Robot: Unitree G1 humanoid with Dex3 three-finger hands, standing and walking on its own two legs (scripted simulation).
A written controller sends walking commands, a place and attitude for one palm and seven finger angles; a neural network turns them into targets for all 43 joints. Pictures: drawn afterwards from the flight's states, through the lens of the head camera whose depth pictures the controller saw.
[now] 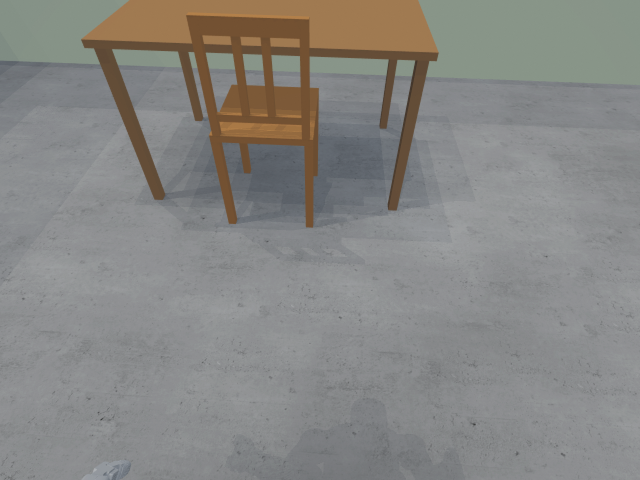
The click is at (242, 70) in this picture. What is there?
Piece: chair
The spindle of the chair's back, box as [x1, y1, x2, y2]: [230, 36, 249, 115]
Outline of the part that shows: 230,36 242,115 248,115 249,107 240,38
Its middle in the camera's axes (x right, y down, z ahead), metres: -0.26 -0.52 +1.26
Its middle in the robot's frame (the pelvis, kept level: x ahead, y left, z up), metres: +1.27 +0.33 -0.10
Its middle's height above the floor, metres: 0.67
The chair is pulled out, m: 0.00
